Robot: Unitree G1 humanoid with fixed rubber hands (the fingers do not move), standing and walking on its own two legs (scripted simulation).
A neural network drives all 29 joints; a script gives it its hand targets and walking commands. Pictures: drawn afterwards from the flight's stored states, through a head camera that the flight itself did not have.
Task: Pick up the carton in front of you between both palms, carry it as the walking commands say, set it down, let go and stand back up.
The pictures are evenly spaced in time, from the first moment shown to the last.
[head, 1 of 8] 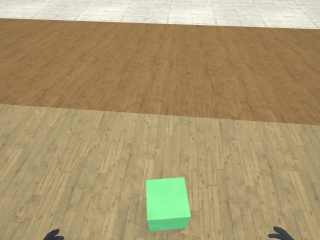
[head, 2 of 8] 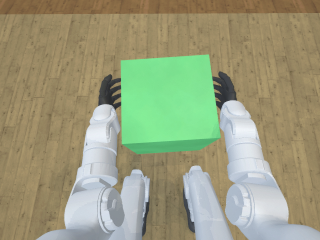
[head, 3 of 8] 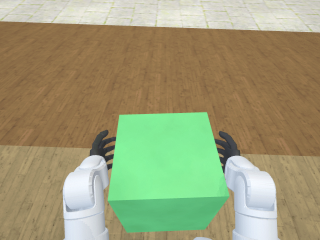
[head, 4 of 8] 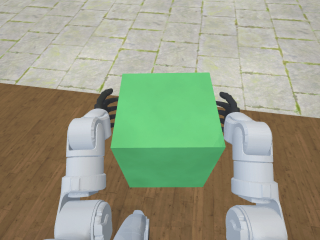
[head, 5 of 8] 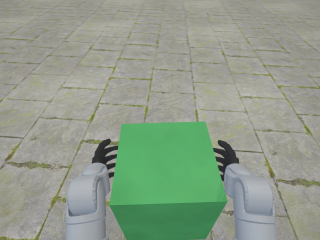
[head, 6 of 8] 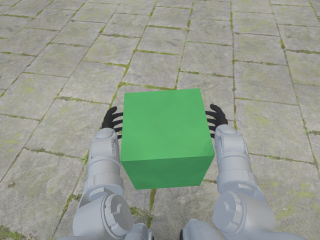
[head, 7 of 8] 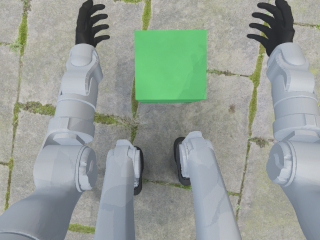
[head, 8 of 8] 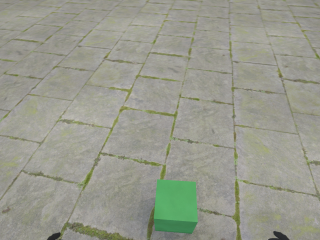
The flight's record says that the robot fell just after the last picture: no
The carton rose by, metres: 0.68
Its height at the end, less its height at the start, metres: -0.52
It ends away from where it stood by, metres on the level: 5.82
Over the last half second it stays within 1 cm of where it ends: yes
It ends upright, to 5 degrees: yes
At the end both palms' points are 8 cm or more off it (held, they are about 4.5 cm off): yes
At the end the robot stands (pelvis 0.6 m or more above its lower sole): yes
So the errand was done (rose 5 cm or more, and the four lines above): yes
